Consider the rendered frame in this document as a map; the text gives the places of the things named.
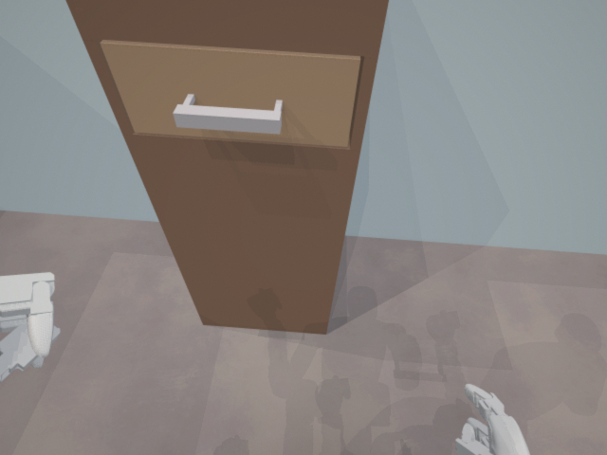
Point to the robot right hand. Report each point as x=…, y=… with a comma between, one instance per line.
x=501, y=436

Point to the drawer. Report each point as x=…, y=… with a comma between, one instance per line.
x=318, y=90

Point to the robot left hand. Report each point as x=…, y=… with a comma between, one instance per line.
x=27, y=312

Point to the cabinet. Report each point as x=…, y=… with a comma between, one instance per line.
x=256, y=227

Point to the handle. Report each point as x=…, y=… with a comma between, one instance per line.
x=188, y=115

